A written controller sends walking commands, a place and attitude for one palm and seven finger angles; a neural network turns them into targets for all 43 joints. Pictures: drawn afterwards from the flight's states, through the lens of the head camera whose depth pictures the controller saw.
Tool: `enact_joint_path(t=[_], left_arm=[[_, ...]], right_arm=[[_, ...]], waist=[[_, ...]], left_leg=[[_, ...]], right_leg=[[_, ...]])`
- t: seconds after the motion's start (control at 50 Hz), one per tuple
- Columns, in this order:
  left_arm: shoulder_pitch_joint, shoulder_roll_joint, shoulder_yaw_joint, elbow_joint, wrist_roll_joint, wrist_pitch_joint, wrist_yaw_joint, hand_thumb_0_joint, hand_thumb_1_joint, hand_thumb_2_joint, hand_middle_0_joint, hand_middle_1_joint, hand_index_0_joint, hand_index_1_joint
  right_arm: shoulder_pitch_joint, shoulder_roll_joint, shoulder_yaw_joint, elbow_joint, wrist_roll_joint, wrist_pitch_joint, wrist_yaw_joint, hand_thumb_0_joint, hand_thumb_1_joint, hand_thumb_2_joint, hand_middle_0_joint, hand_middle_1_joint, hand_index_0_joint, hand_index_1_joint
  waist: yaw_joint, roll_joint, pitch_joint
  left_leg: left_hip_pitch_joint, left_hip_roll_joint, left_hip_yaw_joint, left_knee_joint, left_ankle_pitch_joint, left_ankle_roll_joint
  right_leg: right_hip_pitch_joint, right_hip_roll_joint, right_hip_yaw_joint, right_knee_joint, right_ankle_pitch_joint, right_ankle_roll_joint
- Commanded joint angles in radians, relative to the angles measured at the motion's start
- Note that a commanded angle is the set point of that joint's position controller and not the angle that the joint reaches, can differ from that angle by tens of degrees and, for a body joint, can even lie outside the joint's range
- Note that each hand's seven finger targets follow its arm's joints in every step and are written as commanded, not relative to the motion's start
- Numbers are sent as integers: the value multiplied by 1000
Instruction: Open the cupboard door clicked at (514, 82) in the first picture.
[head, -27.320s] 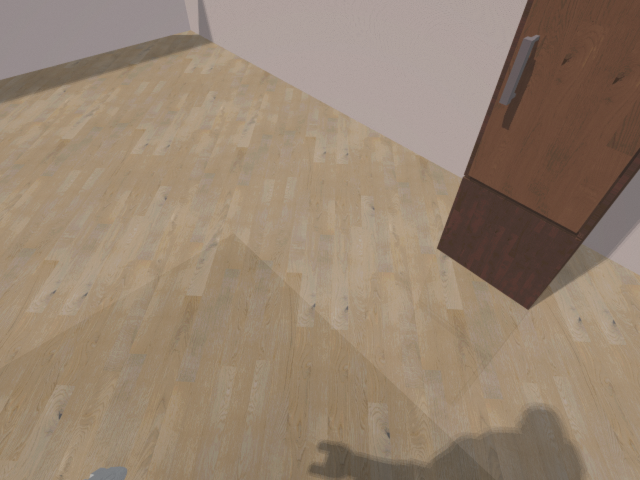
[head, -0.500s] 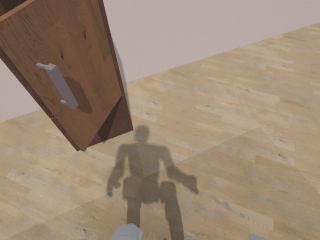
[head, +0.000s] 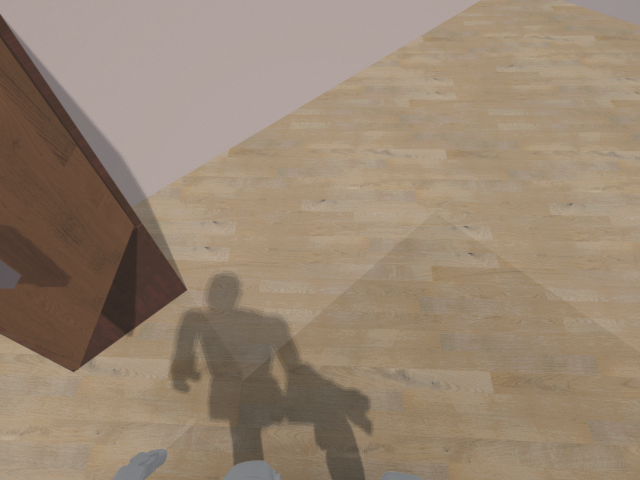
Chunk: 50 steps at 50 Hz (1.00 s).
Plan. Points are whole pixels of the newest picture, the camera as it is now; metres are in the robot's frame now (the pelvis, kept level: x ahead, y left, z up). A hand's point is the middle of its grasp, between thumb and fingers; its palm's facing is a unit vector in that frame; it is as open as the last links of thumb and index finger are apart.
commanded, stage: walk to a spot facing it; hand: left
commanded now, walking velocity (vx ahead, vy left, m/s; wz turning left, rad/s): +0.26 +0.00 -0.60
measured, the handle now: out of the picture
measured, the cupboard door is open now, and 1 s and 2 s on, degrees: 45 45 45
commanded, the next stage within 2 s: turn to face it in 1.52 s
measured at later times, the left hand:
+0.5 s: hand (231, 406) +0.23 +0.16 -0.15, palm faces -0.29 -0.94 -0.16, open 7.4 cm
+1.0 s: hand (347, 305) +0.39 -0.02 -0.14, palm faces -0.44 -0.87 -0.23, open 7.2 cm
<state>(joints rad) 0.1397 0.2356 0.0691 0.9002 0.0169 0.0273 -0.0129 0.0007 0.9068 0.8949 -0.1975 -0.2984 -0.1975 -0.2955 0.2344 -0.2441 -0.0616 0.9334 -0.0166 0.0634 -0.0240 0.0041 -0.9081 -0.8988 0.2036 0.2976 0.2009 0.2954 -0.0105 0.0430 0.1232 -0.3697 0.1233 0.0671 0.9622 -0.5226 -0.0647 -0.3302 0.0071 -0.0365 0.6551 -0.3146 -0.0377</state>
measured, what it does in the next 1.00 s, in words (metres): walks ahead, turning right: left foot, then right foot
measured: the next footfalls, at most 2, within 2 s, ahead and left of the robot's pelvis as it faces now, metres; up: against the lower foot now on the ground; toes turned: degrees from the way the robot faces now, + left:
left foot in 0.30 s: +0.10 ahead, +0.12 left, +0.00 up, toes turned -7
right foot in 0.70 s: +0.23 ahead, -0.21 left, +0.00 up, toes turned -32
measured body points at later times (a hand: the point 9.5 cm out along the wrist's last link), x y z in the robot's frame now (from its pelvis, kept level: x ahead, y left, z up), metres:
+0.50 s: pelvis +0.09 +0.00 +0.02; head +0.14 +0.00 +0.47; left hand +0.24 +0.21 -0.13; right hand +0.01 -0.23 -0.12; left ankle +0.06 +0.13 -0.72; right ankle +0.08 -0.14 -0.64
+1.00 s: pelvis +0.25 -0.16 +0.02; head +0.27 -0.19 +0.47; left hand +0.42 +0.03 -0.12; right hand +0.19 -0.40 -0.13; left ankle +0.40 -0.05 -0.66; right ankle +0.20 -0.19 -0.72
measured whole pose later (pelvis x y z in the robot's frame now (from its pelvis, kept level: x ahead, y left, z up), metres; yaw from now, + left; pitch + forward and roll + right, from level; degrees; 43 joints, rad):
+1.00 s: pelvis +0.25 -0.16 +0.02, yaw -29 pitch +1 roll +1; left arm 0.23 0.19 0.06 1.02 0.01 -0.06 0.00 -0.02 0.95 0.89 -0.20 -0.30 -0.20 -0.30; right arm 0.19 -0.17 -0.06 0.98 -0.03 -0.01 0.01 0.00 -0.91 -0.90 0.20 0.30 0.20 0.29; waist -0.02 0.01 0.06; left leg -0.58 0.14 0.04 0.92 -0.21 -0.06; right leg -0.13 0.08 -0.07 0.35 -0.24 -0.11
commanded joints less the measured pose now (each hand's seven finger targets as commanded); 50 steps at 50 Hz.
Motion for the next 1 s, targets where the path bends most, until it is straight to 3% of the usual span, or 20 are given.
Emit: enact_joint_path(t=[0.0,0.16,0.22,0.24,0.26,0.28,0.3,0.36,0.4,0.52,0.58,0.62,0.64,0.66,0.68,0.7,0.72,0.76,0.8,0.98], left_arm=[[59,175,47,-53,6,-9,37,0,900,900,-200,-300,-200,-300],[81,195,55,-39,14,-27,10,0,900,900,-200,-300,-200,-300],[34,175,56,-50,5,-30,1,0,900,900,-200,-300,-200,-300],[7,130,46,-64,3,-31,-4,0,900,900,-200,-300,-200,-300],[15,54,29,-88,-3,-31,-15,0,900,900,-200,-300,-200,-300],[-66,51,30,-139,-2,-42,-22,0,900,900,-200,-300,-200,-300],[-99,76,38,-134,16,-48,-33,0,900,900,-200,-300,-200,-300],[-34,36,34,-74,20,-41,-56,0,900,900,-200,-300,-200,-300],[-56,7,18,-70,15,-35,-59,0,900,900,-200,-300,-200,-300],[-187,-22,-2,-89,10,-28,-65,0,900,900,-200,-300,-200,-300],[-178,2,2,-80,9,-31,-61,0,900,900,-200,-300,-200,-300],[-38,32,11,-38,8,-41,-53,0,900,900,-200,-300,-200,-300],[146,74,28,20,10,-54,-45,0,900,900,-200,-300,-200,-300],[318,197,61,67,15,-66,-26,0,900,900,-200,-300,-200,-300],[377,281,77,84,-6,-64,-9,0,900,900,-200,-300,-200,-300],[302,278,73,68,-17,-58,3,0,900,900,-200,-300,-200,-300],[204,213,54,41,-15,-57,9,0,900,900,-200,-300,-200,-300],[65,118,23,10,-5,-68,16,0,900,900,-200,-300,-200,-300],[36,87,16,14,3,-80,16,0,900,900,-200,-300,-200,-300],[213,53,6,119,-4,-120,13,0,900,900,-200,-300,-200,-300]], right_arm=[[-60,-73,-15,-110,4,-31,-3,0,-900,-900,200,300,200,300],[-60,-57,-18,-124,1,-62,20,0,-900,-900,200,300,200,300],[48,-60,-16,-92,0,-85,12,0,-900,-900,200,300,200,300],[139,-94,-20,-62,-2,-97,1,0,-900,-900,200,300,200,300],[222,-185,-40,-42,-17,-102,-9,0,-900,-900,200,300,200,300],[301,-246,-46,-43,-26,-106,-20,0,-900,-900,200,300,200,300],[269,-219,-36,-51,-28,-111,-12,0,-900,-900,200,300,200,300],[140,-97,4,-67,-17,-128,-12,0,-900,-900,200,300,200,300],[217,-77,11,-32,-15,-139,-16,0,-900,-900,200,300,200,300],[291,-86,11,25,-23,-135,-10,0,-900,-900,200,300,200,300],[283,-100,9,41,-25,-129,-6,0,-900,-900,200,300,200,300],[251,-130,5,41,-19,-124,-4,0,-900,-900,200,300,200,300],[203,-137,3,30,-9,-124,0,0,-900,-900,200,300,200,300],[194,-82,15,4,12,-125,17,0,-900,-900,200,300,200,300],[149,-32,15,-42,26,-126,9,0,-900,-900,200,300,200,300],[77,-54,6,-42,16,-121,9,0,-900,-900,200,300,200,300],[45,-48,0,-35,10,-120,9,0,-900,-900,200,300,200,300],[100,-23,0,19,-7,-98,11,0,-900,-900,200,300,200,300],[170,6,3,53,-13,-75,18,0,-900,-900,200,300,200,300],[-85,11,-1,-21,-8,-97,40,0,-900,-900,200,300,200,300]], waist=[[36,-212,-153],[43,-186,-95],[-24,-170,-87],[-67,-73,-108],[-100,223,-130],[-132,265,-101],[-112,126,-50],[-14,122,-30],[-31,99,-69],[-60,130,-21],[-36,136,-24],[39,109,-102],[132,56,-192],[204,-176,-314],[193,-325,-351],[172,-208,-252],[115,-171,-170],[21,-124,-111],[-31,-131,-103],[26,-116,-68]], left_leg=[[-190,-20,-65,168,48,-6],[-59,-89,-19,-188,62,11],[202,-115,-4,-435,175,22],[385,-62,-51,-566,138,42],[522,182,-367,-701,-110,114],[474,404,-604,-820,-206,222],[359,396,-613,-837,-176,243],[320,220,-204,-758,276,148],[394,191,-70,-703,598,137],[344,197,91,-712,624,145],[327,221,130,-666,748,142],[311,212,168,-477,962,122],[205,169,199,-255,962,85],[-85,75,231,69,605,46],[-326,-57,127,393,-105,13],[-386,-2,-25,473,-31,31],[-374,37,-55,458,89,30],[-212,71,-58,300,185,21],[-149,57,-31,184,226,11],[-305,11,-23,-120,333,13]], right_leg=[[196,-255,349,-289,377,-165],[99,-207,450,-403,-205,-176],[-82,-138,420,-333,-266,-129],[-212,-74,361,-227,-270,-83],[-413,69,208,59,-298,-23],[-498,44,64,302,-300,13],[-480,-18,110,434,-213,11],[-451,-83,52,536,15,38],[-451,-80,18,505,47,46],[-318,-74,-76,173,92,27],[-183,-38,-109,78,66,-7],[42,15,-147,10,29,-44],[318,31,-137,-68,75,-66],[634,-183,148,-156,-25,-142],[697,-455,627,-330,77,-247],[544,-451,602,-384,-21,-254],[385,-397,509,-400,-34,-215],[143,-303,303,-439,3,-162],[64,-248,193,-469,42,-147],[335,-234,193,-440,398,-170]])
